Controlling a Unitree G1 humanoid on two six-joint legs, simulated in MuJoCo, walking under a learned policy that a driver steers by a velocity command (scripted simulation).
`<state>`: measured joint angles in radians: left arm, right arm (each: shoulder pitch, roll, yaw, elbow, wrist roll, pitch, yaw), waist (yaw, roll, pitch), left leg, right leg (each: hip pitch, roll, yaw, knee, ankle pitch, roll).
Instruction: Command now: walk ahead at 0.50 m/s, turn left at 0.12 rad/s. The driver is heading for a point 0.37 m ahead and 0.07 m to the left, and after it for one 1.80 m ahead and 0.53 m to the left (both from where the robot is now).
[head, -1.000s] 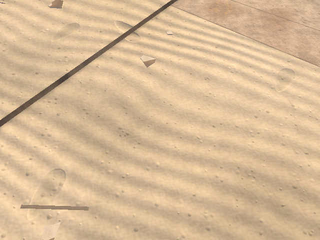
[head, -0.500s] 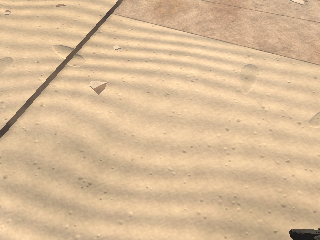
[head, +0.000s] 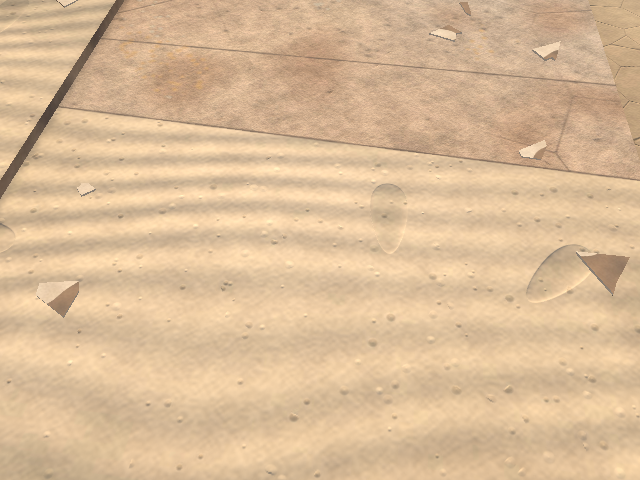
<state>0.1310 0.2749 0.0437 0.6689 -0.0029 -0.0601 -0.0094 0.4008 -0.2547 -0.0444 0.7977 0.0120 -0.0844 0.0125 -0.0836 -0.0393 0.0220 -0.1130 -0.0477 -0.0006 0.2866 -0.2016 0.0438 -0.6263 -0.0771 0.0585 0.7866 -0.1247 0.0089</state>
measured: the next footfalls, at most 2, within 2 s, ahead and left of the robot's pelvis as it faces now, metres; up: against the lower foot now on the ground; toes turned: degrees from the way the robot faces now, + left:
right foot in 0.18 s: +0.26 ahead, -0.14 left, +0.00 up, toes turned +6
left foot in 0.62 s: +0.41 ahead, +0.14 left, +0.00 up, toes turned +24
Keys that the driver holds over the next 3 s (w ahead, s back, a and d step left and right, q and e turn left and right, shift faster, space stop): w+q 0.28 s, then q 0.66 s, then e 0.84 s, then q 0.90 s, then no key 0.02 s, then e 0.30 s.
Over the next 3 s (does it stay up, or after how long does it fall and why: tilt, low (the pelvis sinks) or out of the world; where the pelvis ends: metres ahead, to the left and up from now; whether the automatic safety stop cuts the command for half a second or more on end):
stays up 0.40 -0.07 -0.01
